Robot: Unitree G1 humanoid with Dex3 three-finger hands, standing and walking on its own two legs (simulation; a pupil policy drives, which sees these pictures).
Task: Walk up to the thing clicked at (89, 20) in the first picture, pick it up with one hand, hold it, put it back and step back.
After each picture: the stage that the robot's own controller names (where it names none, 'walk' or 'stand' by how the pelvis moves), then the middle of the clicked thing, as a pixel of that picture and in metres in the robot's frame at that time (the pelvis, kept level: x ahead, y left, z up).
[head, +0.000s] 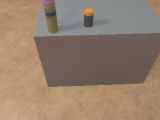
stand; (88, 18) +0.98 -0.05 -0.10
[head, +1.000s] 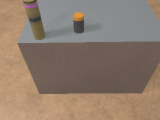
rise first; (78, 23) +0.86 +0.05 -0.07
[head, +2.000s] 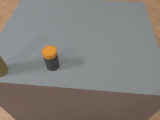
walk; (51, 58) +0.53 +0.18 -0.09
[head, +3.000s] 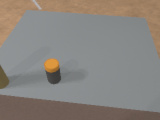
stand; (53, 71) +0.50 +0.14 -0.09
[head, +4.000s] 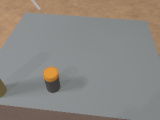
stand; (52, 80) +0.45 +0.14 -0.10
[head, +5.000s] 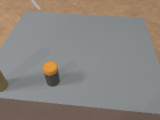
stand; (51, 74) +0.49 +0.15 -0.10
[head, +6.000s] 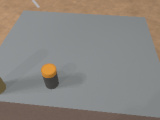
stand; (50, 76) +0.47 +0.15 -0.10
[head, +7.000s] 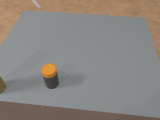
stand; (50, 76) +0.47 +0.15 -0.10
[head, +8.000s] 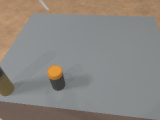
rise first; (56, 78) +0.46 +0.15 -0.10
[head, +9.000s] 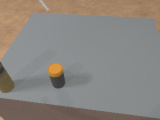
go down; (57, 76) +0.47 +0.15 -0.10
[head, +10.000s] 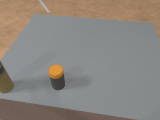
go down; (57, 77) +0.47 +0.14 -0.09
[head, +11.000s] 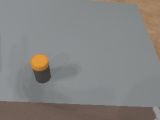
go down; (41, 69) +0.46 +0.14 -0.05
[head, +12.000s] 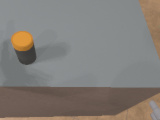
close in; (25, 48) +0.48 +0.15 -0.02
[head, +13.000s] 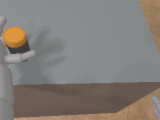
close; (18, 45) +0.49 +0.16 +0.01
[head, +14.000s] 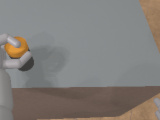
lift; (20, 55) +0.46 +0.16 +0.00
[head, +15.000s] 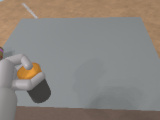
lift; (35, 83) +0.32 +0.15 +0.11
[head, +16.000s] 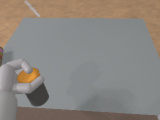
hold; (34, 87) +0.33 +0.17 +0.07
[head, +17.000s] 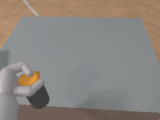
hold; (35, 90) +0.32 +0.16 +0.06
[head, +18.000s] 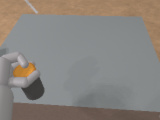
crouch; (30, 81) +0.34 +0.18 +0.07
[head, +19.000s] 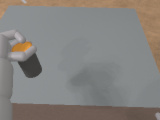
crouch; (28, 60) +0.43 +0.18 +0.07
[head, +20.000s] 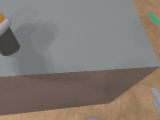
lower; (1, 35) +0.52 +0.17 +0.03
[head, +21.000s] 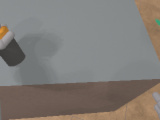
lower; (7, 47) +0.49 +0.18 +0.02
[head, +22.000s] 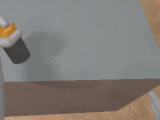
lower; (13, 44) +0.49 +0.17 +0.02
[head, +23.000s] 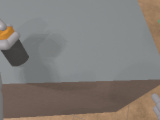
lower; (11, 47) +0.48 +0.17 +0.02
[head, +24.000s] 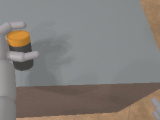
open; (21, 50) +0.46 +0.14 +0.01
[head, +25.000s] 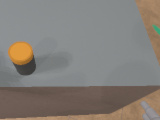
sink last; (23, 59) +0.43 +0.14 +0.00
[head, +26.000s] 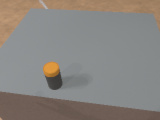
stand; (53, 76) +0.45 +0.15 -0.04
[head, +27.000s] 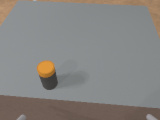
stand; (48, 75) +0.43 +0.15 -0.03
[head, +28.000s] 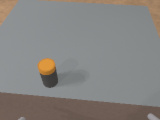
stand; (48, 73) +0.44 +0.15 -0.03
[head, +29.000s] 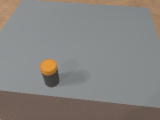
stand; (50, 73) +0.44 +0.15 -0.05
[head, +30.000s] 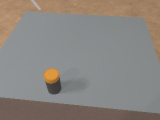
walk; (53, 81) +0.44 +0.14 -0.10
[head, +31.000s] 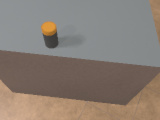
walk; (50, 35) +0.60 +0.16 -0.08
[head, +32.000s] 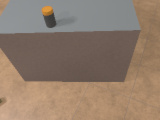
walk; (49, 17) +0.86 +0.22 -0.09
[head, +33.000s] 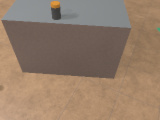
stand; (55, 10) +1.05 +0.17 -0.09
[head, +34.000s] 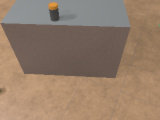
stand; (54, 12) +1.04 +0.18 -0.10
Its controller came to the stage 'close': yes
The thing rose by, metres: 0.18
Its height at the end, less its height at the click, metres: +0.00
